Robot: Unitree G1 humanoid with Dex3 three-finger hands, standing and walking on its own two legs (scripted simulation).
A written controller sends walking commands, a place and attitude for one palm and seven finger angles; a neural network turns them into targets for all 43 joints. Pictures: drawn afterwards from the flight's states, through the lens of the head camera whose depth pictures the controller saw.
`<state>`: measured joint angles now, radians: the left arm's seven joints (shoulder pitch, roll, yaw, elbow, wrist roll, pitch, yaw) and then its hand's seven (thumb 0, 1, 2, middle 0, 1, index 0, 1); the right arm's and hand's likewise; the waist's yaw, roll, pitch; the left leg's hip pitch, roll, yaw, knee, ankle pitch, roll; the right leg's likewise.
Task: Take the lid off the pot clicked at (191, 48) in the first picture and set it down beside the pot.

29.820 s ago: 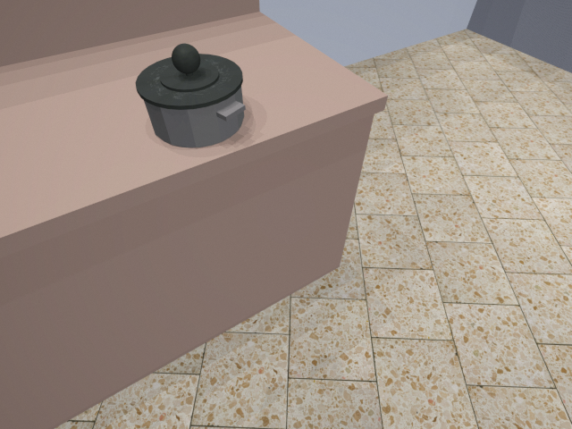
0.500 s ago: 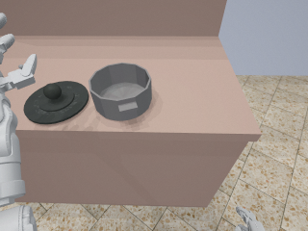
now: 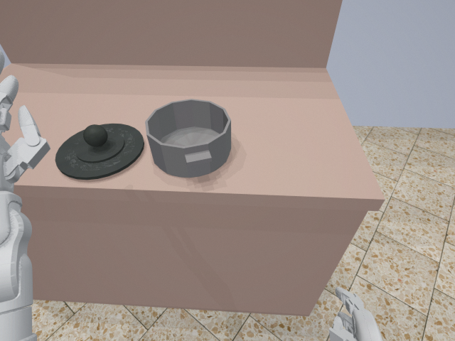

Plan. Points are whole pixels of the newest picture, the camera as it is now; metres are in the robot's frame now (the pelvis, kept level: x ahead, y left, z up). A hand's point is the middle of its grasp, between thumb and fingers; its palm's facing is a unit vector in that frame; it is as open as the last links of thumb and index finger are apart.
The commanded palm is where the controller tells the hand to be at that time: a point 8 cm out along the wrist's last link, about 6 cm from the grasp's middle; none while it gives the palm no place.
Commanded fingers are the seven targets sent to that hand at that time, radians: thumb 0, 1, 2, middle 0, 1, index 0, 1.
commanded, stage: draw the hand back to the body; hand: left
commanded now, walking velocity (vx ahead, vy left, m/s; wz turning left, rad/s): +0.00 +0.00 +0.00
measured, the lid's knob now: (95, 135) +0.51 +0.39 +0.08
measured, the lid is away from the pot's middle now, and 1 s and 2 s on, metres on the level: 0.23 0.23 0.23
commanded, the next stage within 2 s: step back with the hand held close in 0.64 s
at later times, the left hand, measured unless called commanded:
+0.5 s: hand (20, 210) +0.17 +0.25 +0.25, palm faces +0.49 -0.81 -0.33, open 7.5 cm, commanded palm +0.12 +0.29 +0.25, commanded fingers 0.00 0.90 0.90 -0.20 -0.30 -0.20 -0.30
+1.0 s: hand (25, 210) +0.18 +0.26 +0.23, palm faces +0.42 -0.79 -0.44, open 7.5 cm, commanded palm +0.11 +0.31 +0.25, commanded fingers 0.00 0.90 0.90 -0.20 -0.30 -0.20 -0.30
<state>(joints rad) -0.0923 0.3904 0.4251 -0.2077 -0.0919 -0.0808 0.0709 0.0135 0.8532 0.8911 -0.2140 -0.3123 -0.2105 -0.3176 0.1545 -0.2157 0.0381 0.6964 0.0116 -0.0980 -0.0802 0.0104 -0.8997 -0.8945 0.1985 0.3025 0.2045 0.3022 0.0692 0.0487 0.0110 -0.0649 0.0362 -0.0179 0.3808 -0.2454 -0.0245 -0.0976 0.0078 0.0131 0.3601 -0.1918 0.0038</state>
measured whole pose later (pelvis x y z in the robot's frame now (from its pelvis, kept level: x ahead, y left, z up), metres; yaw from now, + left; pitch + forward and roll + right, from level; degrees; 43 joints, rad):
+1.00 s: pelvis -0.02 +0.03 +0.00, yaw -1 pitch +0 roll -1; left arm 0.41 0.41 0.46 -0.64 -0.05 -0.19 0.09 0.01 0.88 0.89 -0.21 -0.30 -0.20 -0.30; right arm 0.16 -0.24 -0.01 0.60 0.02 -0.06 -0.05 0.01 -0.90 -0.89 0.20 0.30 0.21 0.30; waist 0.01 0.03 0.02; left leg -0.22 0.01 0.00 0.48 -0.25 0.02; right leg -0.22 -0.02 0.03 0.38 -0.15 0.05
